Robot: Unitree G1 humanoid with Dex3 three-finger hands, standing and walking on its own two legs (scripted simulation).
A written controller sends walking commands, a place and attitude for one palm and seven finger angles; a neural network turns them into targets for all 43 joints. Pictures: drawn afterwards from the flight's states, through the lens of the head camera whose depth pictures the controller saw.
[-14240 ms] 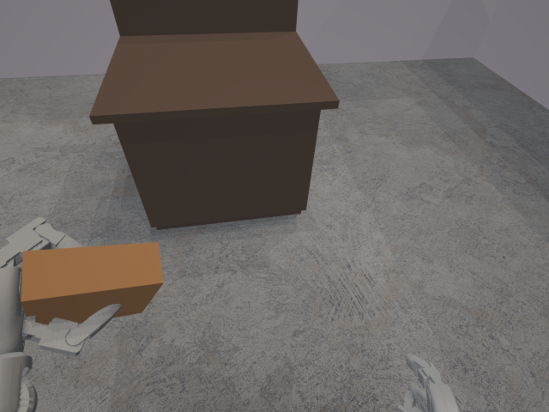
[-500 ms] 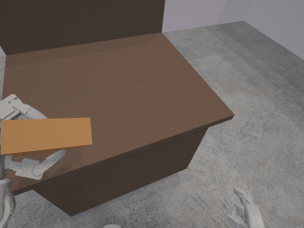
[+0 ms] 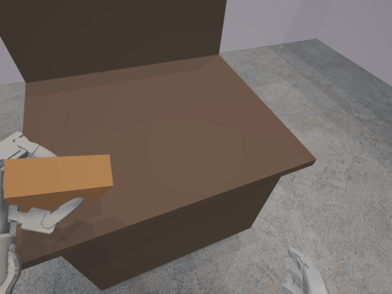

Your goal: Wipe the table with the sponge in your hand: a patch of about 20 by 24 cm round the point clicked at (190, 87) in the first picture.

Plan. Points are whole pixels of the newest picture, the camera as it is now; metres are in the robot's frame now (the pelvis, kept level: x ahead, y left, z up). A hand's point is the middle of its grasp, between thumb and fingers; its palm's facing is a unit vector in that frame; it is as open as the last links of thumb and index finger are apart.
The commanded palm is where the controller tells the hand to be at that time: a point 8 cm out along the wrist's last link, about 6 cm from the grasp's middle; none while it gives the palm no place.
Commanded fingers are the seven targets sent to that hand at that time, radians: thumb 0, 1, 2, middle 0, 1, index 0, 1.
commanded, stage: shuffle to correct the standing spot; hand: left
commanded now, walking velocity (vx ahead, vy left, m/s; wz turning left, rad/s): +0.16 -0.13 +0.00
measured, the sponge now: (75, 183) +0.24 +0.21 +0.15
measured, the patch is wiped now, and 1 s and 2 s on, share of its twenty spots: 0.00 0.00 0.00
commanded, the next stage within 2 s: come to a stop and stand still in 1.16 s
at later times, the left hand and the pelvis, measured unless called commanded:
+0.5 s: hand (90, 173) +0.25 +0.19 +0.16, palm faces +0.36 -0.87 -0.34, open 9.2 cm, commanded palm +0.19 +0.24 +0.19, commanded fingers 0.00 0.10 1.30 -1.20 -1.60 -1.20 -1.60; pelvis +0.03 -0.04 +0.01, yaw -1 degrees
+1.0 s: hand (93, 165) +0.26 +0.19 +0.17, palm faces +0.37 -0.85 -0.37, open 9.2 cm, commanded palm +0.20 +0.23 +0.19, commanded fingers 0.00 0.10 1.30 -1.20 -1.60 -1.20 -1.60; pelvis +0.04 -0.05 +0.01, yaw +0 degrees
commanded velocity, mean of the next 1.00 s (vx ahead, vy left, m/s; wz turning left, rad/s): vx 0.17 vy -0.11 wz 0.00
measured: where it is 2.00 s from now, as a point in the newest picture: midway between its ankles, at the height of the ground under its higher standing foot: outside the picture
